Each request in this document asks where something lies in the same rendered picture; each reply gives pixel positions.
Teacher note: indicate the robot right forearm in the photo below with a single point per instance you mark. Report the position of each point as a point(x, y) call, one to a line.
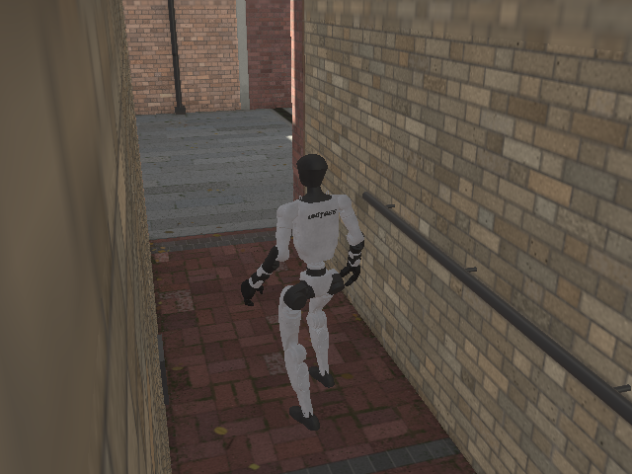
point(355, 254)

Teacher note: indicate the right robot upper arm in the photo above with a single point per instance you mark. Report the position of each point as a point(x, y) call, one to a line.
point(348, 216)

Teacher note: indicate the robot left hand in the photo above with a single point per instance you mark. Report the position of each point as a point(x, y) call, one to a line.
point(248, 292)

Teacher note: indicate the robot right foot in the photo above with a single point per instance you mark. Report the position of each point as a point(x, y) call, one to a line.
point(327, 380)

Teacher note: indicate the robot right hand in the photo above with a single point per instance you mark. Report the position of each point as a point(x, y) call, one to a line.
point(346, 270)

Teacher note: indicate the left robot upper arm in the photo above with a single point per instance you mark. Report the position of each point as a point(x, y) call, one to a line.
point(285, 214)

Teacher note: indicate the robot left forearm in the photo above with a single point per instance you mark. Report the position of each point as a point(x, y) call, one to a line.
point(266, 269)

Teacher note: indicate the humanoid robot head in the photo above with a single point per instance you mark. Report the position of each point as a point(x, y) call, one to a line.
point(312, 169)

